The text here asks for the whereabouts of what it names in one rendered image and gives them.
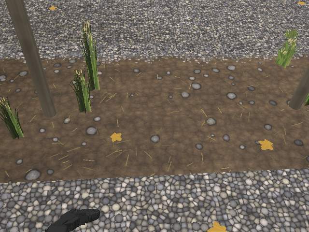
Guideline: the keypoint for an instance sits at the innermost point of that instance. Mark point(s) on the robot left hand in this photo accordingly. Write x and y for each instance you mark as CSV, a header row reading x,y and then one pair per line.
x,y
72,219

